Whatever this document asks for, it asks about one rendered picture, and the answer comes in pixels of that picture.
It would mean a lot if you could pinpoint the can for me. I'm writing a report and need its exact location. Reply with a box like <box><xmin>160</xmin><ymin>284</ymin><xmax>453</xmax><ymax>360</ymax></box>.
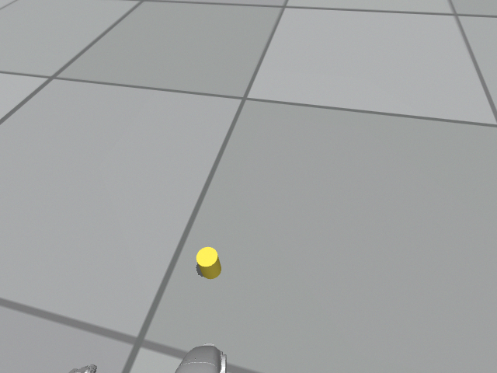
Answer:
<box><xmin>196</xmin><ymin>247</ymin><xmax>221</xmax><ymax>279</ymax></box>

